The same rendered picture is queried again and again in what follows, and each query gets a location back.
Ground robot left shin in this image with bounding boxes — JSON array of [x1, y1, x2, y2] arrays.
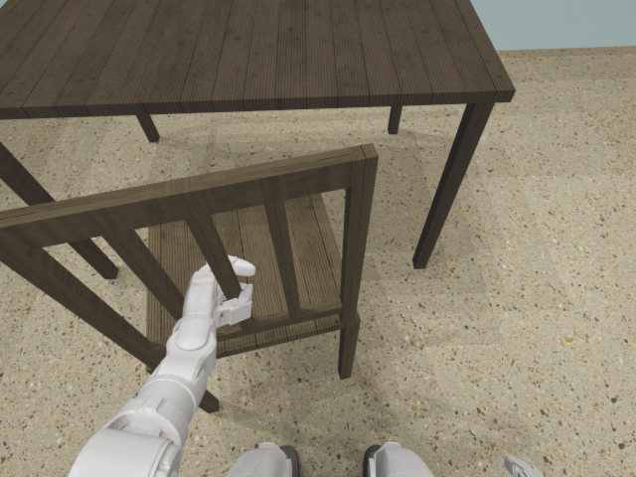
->
[[258, 442, 285, 454]]

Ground robot left upper arm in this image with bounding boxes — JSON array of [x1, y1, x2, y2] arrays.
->
[[72, 428, 182, 477]]

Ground table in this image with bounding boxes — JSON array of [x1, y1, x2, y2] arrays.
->
[[0, 0, 516, 279]]

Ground robot left forearm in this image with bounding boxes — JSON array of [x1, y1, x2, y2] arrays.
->
[[66, 314, 217, 477]]

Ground left robot hand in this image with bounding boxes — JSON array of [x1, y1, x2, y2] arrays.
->
[[182, 255, 255, 328]]

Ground right robot hand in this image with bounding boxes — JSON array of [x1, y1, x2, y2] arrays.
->
[[505, 455, 544, 477]]

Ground robot right thigh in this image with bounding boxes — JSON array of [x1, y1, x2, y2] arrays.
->
[[368, 447, 434, 477]]

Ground chair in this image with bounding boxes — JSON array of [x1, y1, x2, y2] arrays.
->
[[0, 143, 379, 413]]

